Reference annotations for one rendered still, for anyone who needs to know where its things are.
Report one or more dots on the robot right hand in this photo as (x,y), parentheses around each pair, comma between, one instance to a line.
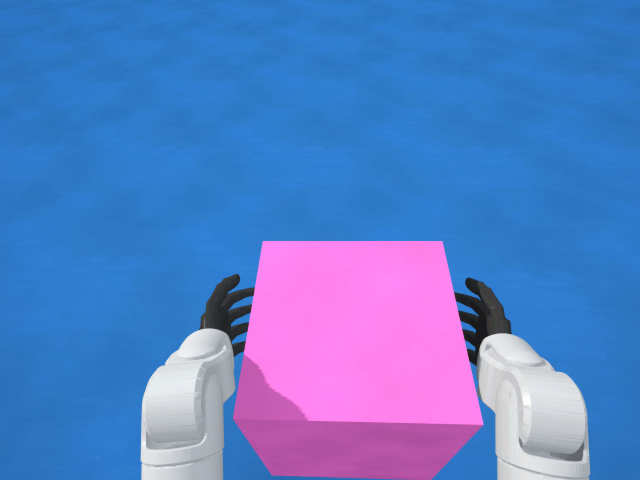
(491,319)

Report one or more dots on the carton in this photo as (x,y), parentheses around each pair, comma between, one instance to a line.
(355,363)

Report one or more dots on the left robot forearm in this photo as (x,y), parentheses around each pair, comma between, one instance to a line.
(182,427)

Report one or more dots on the robot left hand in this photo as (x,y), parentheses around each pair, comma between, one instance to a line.
(217,315)

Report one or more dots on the right robot forearm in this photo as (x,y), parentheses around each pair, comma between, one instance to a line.
(541,424)

